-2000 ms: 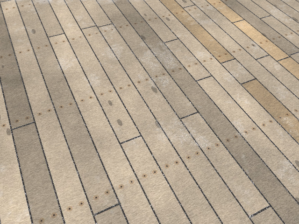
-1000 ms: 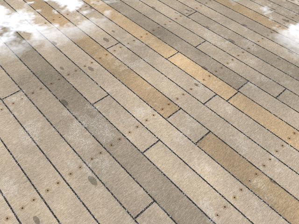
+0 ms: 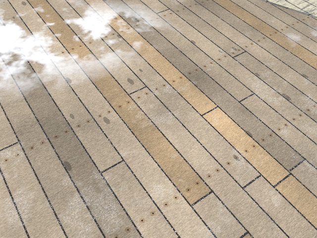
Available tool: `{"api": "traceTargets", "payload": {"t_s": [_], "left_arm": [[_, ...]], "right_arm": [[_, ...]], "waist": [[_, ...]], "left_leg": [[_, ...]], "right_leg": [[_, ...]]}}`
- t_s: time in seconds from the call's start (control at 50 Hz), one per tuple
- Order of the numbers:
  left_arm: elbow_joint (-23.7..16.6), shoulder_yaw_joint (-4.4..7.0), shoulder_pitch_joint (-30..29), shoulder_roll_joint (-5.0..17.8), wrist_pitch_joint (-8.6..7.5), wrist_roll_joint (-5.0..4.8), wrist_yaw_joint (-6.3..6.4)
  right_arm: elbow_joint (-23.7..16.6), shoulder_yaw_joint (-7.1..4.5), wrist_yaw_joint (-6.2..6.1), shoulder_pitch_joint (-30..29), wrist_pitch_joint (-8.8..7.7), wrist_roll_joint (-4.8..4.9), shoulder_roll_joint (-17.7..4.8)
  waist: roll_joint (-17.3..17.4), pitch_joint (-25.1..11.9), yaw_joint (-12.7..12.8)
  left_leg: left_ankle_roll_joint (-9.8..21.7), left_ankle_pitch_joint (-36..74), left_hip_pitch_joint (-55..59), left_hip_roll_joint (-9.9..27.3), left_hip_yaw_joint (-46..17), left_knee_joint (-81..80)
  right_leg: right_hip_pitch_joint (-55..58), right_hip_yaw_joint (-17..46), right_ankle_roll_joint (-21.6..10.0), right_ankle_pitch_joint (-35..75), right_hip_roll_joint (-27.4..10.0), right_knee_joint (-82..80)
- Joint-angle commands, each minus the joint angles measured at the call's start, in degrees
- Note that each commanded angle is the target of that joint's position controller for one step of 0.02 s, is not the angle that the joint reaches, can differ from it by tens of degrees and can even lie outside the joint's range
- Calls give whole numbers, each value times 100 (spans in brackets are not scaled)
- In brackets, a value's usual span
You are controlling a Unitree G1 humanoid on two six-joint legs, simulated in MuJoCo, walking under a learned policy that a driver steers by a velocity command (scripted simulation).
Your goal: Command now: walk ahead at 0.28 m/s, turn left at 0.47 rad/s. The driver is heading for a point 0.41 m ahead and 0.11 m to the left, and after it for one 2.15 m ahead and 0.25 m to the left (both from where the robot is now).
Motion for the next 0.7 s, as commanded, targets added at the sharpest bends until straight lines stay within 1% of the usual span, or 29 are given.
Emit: {"api": "traceTargets", "payload": {"t_s": [0.02, 0.04, 0.06, 0.08, 0.16, 0.2, 0.28, 0.32, 0.34, 0.36, 0.38, 0.4, 0.42, 0.44, 0.46, 0.48, 0.5, 0.52, 0.54, 0.56, 0.58, 0.6, 0.64, 0.7], "left_arm": [[-471, 152, -165, 634, -58, 54, -93], [-419, 132, -95, 541, -31, 86, -111], [-415, 121, -60, 477, -16, 85, -118], [-450, 117, -114, 452, -7, 74, -120], [-715, 128, -678, 531, 16, 43, -114], [-844, 126, -913, 554, 2, 30, -119], [-1086, 97, -1238, 585, -77, -8, -135], [-1201, 79, -1297, 615, -131, -38, -140], [-1240, 71, -1245, 627, -164, -59, -136], [-1243, 65, -1077, 634, -201, -88, -122], [-1165, 62, -693, 612, -245, -120, -93], [-1043, 86, -210, 656, -302, -123, -37], [-943, 186, 336, 1051, -361, -53, 51], [-1010, 307, 720, 1703, -349, 90, 133], [-1033, 358, 444, 1808, -291, 123, 151], [-1120, 260, 184, 1319, -279, 73, 117], [-1169, 166, -21, 950, -298, 10, 72], [-1218, 116, -148, 819, -312, -16, 54], [-1213, 96, -115, 791, -325, -28, 60], [-1171, 93, -3, 788, -337, -48, 42], [-1136, 102, 111, 803, -337, -61, 15], [-1111, 114, 198, 829, -324, -64, -1], [-1085, 134, 283, 868, -266, -61, 7], [-1076, 157, 260, 922, -190, -82, 34]], "right_arm": [[-273, -169, -54, 184, 57, 7, -657], [-261, -187, -49, 222, 17, -15, -696], [-246, -218, -34, 306, -35, -16, -771], [-233, -249, -21, 382, -73, -8, -852], [-239, -323, 11, 638, -84, -16, -1009], [-250, -356, 26, 749, -79, -24, -1070], [-316, -414, 46, 830, -88, -61, -1160], [-379, -439, 67, 793, -93, -86, -1188], [-427, -450, 81, 725, -97, -96, -1195], [-497, -457, 93, 583, -98, -105, -1197], [-590, -459, 97, 345, -92, -102, -1186], [-656, -443, 87, 186, -94, -83, -1105], [-748, -362, 75, 154, -151, -28, -798], [-965, -205, 83, 174, -217, 92, -255], [-938, -246, 59, 330, -208, -77, -670], [-859, -293, 76, 315, -177, -153, -897], [-754, -298, 114, 335, -137, -147, -867], [-712, -300, 142, 428, -80, -144, -802], [-697, -304, 181, 468, -9, -174, -794], [-735, -293, 213, 446, 52, -178, -764], [-806, -274, 245, 341, 98, -156, -717], [-902, -248, 280, 159, 130, -128, -671], [-1069, -187, 343, -201, 185, -102, -593], [-1268, -76, 419, -622, 220, -117, -462]], "waist": [[544, -25, 22], [514, -192, 36], [432, -350, 42], [394, -421, 27], [585, -341, -181], [605, -330, -272], [650, -330, -375], [696, -321, -368], [717, -325, -320], [718, -330, -199], [642, -340, 56], [447, -373, 339], [-136, -565, 553], [-1327, -940, 601], [-968, -512, 293], [-389, -165, 127], [-149, -8, 34], [-344, -92, -61], [-592, -221, -85], [-665, -371, -108], [-667, -475, -99], [-673, -493, -60], [-723, -420, 33], [-744, -327, 122]], "left_leg": [[875, -1500, 711, 1520, -2679, -2362], [827, -1119, 711, 1369, -2483, -2340], [821, -875, 784, 1289, -2368, -2299], [825, -824, 838, 1247, -2320, -2292], [790, -1289, 973, 1204, -2529, -2419], [762, -1364, 1047, 1201, -2644, -2407], [769, -1406, 1071, 1172, -2846, -2229], [775, -1445, 962, 1147, -2968, -2073], [753, -1448, 824, 1121, -3028, -1983], [690, -1419, 568, 1060, -3053, -1861], [554, -1400, 140, 905, -3004, -1641], [349, -1517, -415, 618, -2856, -1221], [62, -1901, -1217, 226, -2369, -309], [-246, -2172, -2003, -530, -1162, 1390], [-268, -2025, -2409, -248, -843, 2116], [-292, -1599, -2297, 145, -891, 2431], [-395, -1247, -2076, 277, -844, 2521], [-517, -996, -1882, 333, -730, 2619], [-626, -828, -1799, 312, -554, 2877], [-696, -719, -1727, 301, -468, 3052], [-746, -625, -1714, 282, -402, 3115], [-787, -512, -1754, 292, -348, 3031], [-837, -254, -1813, 353, -242, 2625], [-782, 171, -1370, 434, -36, 1584]], "right_leg": [[-1232, 498, 140, 695, -438, -249], [-1011, 452, 208, 926, -383, -379], [-916, 435, 269, 1040, -354, -533], [-912, 426, 332, 1097, -346, -725], [-1196, 437, 544, 1347, -351, -1434], [-1256, 464, 591, 1470, -342, -1709], [-1115, 500, 565, 1415, -255, -2198], [-862, 513, 500, 1221, -175, -2488], [-603, 519, 450, 1134, -119, -2685], [-161, 520, 388, 1079, -54, -2982], [588, 494, 320, 1247, 11, -3500], [1506, 485, 269, 1512, 8, -4047], [2507, 1150, 143, 996, -735, -4399], [3126, 3193, -260, -669, -2307, -5191], [2512, 4054, -681, -683, -2745, -5398], [2140, 3506, -786, 66, -2512, -5195], [1887, 2636, -672, 1287, -2124, -5094], [1825, 1936, -542, 2465, -1809, -4996], [1843, 1398, -502, 3820, -1625, -4819], [1878, 974, -494, 5130, -1529, -4585], [1907, 693, -503, 5837, -1494, -4447], [1916, 504, -522, 6061, -1483, -4418], [1928, 255, -576, 5944, -1477, -4455], [1781, -129, -579, 5627, -1426, -4420]]}}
